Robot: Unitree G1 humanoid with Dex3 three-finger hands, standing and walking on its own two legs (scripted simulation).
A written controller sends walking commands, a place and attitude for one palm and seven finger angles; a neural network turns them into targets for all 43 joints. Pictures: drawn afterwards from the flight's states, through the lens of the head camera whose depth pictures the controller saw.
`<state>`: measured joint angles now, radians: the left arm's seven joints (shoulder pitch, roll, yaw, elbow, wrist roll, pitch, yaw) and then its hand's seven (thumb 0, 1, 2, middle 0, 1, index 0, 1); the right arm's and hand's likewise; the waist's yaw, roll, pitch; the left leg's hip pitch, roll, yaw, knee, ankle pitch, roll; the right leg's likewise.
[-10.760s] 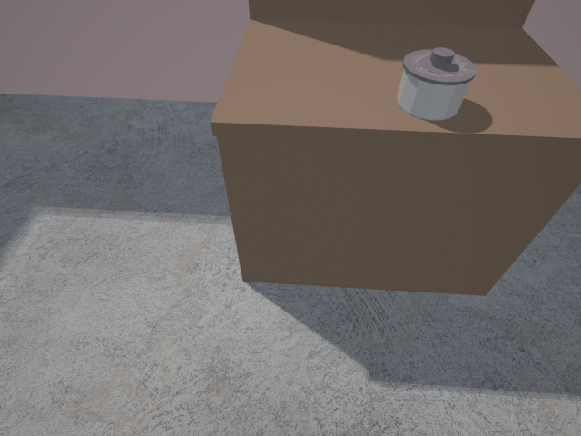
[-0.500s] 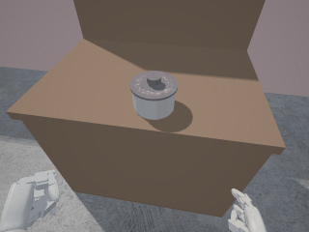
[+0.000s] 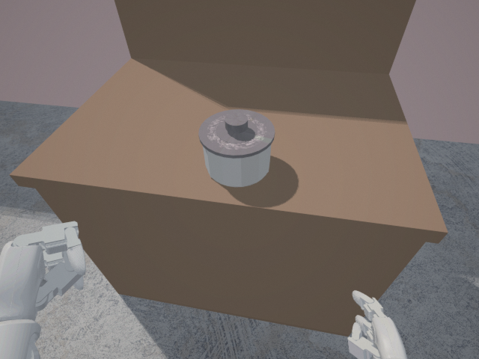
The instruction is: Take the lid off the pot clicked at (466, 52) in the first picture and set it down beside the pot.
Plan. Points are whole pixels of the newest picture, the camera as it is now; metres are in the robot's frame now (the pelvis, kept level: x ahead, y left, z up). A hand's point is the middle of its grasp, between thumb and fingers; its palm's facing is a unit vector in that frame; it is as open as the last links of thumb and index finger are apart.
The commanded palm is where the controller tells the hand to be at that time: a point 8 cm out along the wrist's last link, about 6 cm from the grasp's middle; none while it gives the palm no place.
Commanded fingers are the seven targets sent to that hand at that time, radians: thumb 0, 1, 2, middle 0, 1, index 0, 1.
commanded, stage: reach forward and open the fingers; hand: left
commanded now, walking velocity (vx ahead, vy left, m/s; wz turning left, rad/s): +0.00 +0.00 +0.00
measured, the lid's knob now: (236, 122) +0.55 +0.09 +0.11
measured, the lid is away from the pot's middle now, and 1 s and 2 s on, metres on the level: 0.00 0.00 0.00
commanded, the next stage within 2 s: move the open hand above the knob in 1.12 s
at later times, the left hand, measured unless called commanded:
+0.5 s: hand (79, 237) +0.22 +0.26 +0.14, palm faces +0.08 -0.11 -0.99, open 3.9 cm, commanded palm +0.19 +0.26 +0.20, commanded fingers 0.00 0.10 1.42 -1.07 -0.61 -1.07 -0.61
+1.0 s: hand (96, 205) +0.26 +0.25 +0.16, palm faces -0.12 -0.02 -0.99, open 9.3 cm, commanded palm +0.23 +0.25 +0.23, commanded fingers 0.00 -0.35 1.66 -0.89 -0.08 -0.89 -0.08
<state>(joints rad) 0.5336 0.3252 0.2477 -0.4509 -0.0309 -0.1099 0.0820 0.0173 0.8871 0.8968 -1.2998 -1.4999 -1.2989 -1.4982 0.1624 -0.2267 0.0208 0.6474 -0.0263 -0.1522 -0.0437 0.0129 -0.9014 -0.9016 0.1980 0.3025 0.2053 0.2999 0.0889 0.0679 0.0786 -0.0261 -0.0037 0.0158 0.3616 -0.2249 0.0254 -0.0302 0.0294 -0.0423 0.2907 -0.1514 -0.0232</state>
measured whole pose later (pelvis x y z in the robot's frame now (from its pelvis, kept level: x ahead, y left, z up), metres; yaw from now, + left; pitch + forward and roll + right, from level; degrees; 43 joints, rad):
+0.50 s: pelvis -0.01 +0.01 +0.00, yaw +1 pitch -4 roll +0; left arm 0.21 0.57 0.05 -0.35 0.77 0.18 -0.08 0.01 0.38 1.22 -1.17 -0.95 -1.17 -0.95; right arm 0.05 -0.29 0.03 0.63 0.01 0.08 -0.03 0.01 -0.90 -0.90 0.20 0.30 0.20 0.30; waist 0.11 0.13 0.01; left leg -0.11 -0.04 0.01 0.41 -0.23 0.04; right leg -0.15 -0.01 -0.05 0.42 -0.20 -0.01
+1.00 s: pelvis -0.03 +0.00 +0.00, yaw +1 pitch -4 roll +0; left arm -0.13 0.67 0.02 -0.16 0.75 0.09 -0.39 0.00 -0.31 1.68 -0.93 -0.15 -0.93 -0.15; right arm 0.09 -0.31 0.04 0.63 0.02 0.09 -0.01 0.01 -0.90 -0.90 0.20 0.30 0.20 0.30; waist 0.07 0.13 0.04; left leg -0.11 -0.04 0.01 0.35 -0.17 0.04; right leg -0.15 -0.01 -0.05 0.36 -0.14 -0.02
